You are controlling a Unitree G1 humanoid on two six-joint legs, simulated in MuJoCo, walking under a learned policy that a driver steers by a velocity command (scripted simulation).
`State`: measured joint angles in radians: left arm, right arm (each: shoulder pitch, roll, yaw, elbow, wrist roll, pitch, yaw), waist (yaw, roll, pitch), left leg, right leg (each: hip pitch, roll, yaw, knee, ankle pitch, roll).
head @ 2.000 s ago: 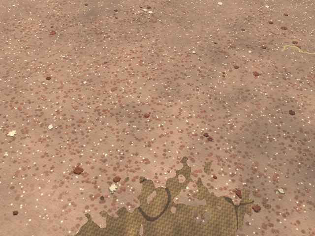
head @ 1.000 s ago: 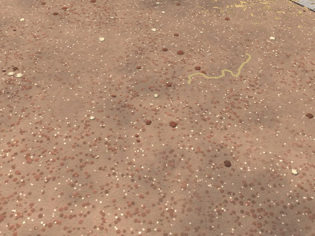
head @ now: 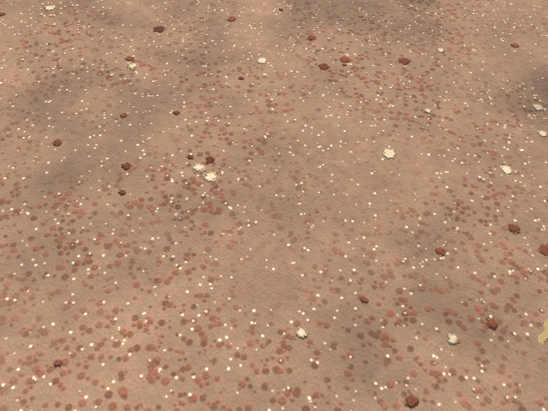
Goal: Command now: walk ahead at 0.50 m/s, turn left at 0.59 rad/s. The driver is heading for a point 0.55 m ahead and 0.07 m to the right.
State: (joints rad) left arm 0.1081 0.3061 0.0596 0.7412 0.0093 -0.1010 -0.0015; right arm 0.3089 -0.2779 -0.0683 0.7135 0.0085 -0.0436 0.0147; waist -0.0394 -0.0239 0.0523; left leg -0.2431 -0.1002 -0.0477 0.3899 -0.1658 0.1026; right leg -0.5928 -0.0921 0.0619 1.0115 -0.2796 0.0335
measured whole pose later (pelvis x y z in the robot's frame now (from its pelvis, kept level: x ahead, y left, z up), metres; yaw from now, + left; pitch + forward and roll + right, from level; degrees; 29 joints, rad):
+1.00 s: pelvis +0.47 +0.01 -0.01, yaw +7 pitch +1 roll +1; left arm 0.20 0.28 0.03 0.87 0.01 0.02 0.03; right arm 0.12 -0.22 -0.03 0.79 -0.02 -0.02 0.01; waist 0.00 -0.03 0.04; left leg -0.36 -0.04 0.02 0.46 -0.11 0.05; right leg -0.37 -0.06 0.04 0.71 -0.35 0.06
